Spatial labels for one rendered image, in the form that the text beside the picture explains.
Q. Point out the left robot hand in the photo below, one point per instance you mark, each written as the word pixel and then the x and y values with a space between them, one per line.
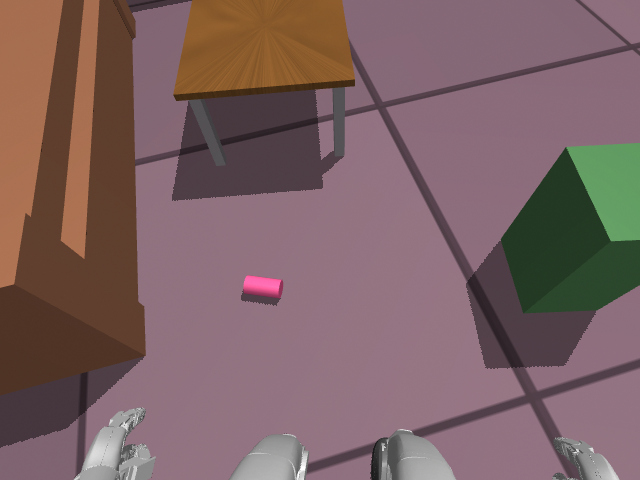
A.
pixel 107 449

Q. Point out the right robot foot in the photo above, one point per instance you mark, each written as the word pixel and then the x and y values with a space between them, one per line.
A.
pixel 375 459

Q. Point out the right robot hand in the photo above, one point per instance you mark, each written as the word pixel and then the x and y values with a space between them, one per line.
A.
pixel 590 465

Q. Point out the coffee table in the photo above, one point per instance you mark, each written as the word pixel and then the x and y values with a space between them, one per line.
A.
pixel 249 47

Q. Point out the sofa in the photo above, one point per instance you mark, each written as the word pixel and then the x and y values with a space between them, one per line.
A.
pixel 68 232

